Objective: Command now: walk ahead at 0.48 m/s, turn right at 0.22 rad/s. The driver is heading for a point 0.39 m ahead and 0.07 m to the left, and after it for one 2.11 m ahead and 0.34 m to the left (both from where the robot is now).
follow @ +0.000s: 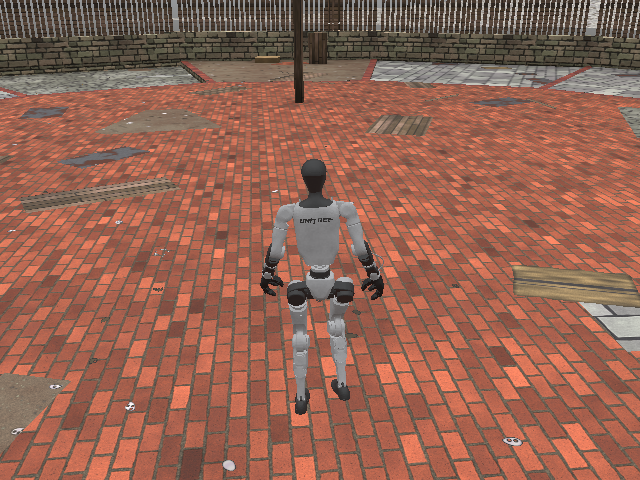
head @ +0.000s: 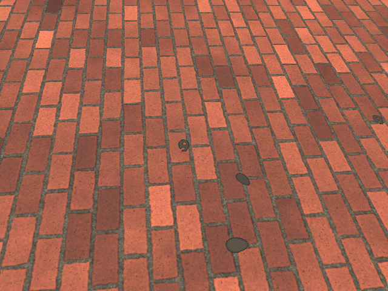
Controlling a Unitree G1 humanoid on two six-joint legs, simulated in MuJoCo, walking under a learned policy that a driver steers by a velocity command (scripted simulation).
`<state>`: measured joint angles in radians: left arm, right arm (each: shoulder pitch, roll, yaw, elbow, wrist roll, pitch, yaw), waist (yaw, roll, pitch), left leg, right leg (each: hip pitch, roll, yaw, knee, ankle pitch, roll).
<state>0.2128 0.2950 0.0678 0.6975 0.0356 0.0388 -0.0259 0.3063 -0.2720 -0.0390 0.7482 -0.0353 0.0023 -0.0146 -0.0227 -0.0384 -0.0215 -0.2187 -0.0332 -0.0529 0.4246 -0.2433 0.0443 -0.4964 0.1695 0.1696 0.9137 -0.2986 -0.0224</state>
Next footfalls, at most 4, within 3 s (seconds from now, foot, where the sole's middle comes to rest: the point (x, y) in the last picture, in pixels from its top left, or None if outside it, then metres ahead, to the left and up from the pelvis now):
0.36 right None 0.21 -0.16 -0.78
0.82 left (175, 266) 0.62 0.04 -0.78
1.26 right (159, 162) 1.09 0.11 -0.78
1.68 left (85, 119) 1.35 0.48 -0.78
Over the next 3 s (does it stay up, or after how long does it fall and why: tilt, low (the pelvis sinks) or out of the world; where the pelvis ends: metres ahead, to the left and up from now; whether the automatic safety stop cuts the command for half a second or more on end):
stays up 2.19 0.26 -0.01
